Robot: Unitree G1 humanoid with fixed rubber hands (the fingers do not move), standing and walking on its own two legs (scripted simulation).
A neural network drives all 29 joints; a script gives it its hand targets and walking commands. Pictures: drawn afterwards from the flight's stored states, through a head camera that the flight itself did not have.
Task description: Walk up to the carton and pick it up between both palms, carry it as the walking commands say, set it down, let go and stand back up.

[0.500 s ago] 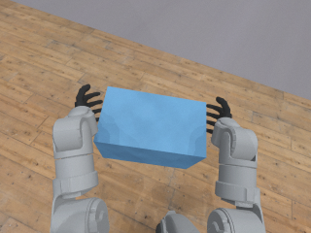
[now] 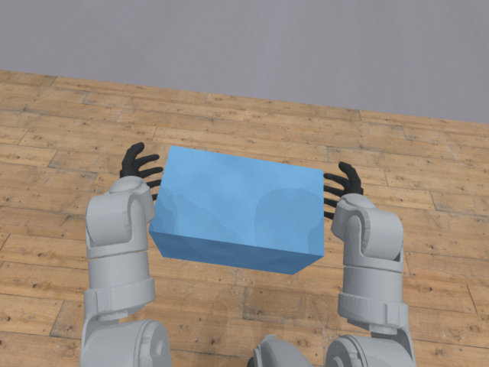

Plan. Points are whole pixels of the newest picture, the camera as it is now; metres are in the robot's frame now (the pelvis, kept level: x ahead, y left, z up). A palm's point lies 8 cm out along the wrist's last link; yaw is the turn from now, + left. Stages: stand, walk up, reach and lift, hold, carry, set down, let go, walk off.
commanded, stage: carry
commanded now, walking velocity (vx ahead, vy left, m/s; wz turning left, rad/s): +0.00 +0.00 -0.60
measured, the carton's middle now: (237, 216) +0.37 +0.02 +0.01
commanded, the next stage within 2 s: none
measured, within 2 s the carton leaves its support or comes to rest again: neither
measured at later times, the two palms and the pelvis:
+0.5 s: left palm (203, 210) +0.33 +0.07 +0.09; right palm (431, 284) +0.23 -0.24 +0.09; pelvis -0.06 +0.00 +0.00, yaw -16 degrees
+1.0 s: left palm (269, 240) +0.29 -0.02 +0.08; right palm out of the picture +0.11 -0.30 +0.08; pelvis -0.11 +0.01 +0.00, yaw -33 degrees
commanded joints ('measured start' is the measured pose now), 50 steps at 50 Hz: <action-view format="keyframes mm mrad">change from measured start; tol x64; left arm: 1 -854 -1033 -730 -121 -386 -1 -226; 50 -947 -1049 -752 -198 -416 -3 -232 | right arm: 1 -969 906 686 -208 370 -28 257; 50 -1011 933 701 -260 388 -22 263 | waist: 1 1 232 -669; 50 1 313 -700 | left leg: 1 321 278 -3 -95 692 103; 8 -255 -81 -27 397 -393 -80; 28 393 264 40 60 916 45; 33 -288 -86 -44 428 -351 -82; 50 395 243 42 -12 809 86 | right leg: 1 12 -77 -78 8 5 10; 7 718 -384 499 -335 1311 -134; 27 62 -32 -129 -205 36 13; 32 819 -381 471 -236 1660 -163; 50 66 -44 -98 -137 47 10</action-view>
